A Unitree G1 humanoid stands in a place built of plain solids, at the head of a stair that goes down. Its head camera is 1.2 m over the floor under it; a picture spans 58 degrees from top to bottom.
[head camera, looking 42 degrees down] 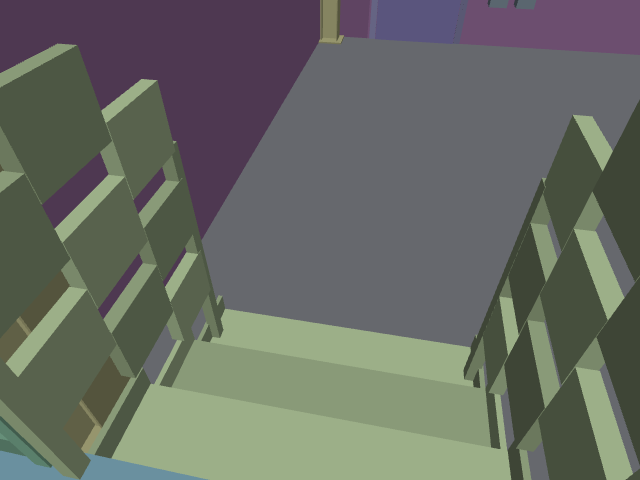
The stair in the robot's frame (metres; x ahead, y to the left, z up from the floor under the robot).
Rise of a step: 0.16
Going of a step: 0.30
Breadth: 1.22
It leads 11 degrees to the right of straight ahead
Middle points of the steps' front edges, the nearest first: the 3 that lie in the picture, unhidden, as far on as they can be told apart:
0.67 0.00 -0.16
0.96 -0.05 -0.32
1.25 -0.11 -0.49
